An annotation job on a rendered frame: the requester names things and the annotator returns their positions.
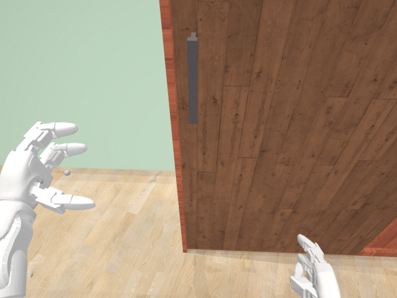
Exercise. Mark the left robot hand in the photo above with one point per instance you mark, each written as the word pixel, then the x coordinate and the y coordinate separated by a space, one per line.
pixel 22 169

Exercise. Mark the robot left forearm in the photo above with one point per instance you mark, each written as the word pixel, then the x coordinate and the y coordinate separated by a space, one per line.
pixel 16 232

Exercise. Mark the handle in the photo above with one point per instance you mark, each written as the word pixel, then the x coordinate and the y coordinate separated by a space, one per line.
pixel 192 64

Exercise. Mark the wardrobe door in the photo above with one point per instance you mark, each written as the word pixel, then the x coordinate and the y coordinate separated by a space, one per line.
pixel 387 238
pixel 297 123

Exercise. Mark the right robot hand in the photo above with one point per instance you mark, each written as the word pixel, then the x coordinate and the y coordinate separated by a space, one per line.
pixel 321 282

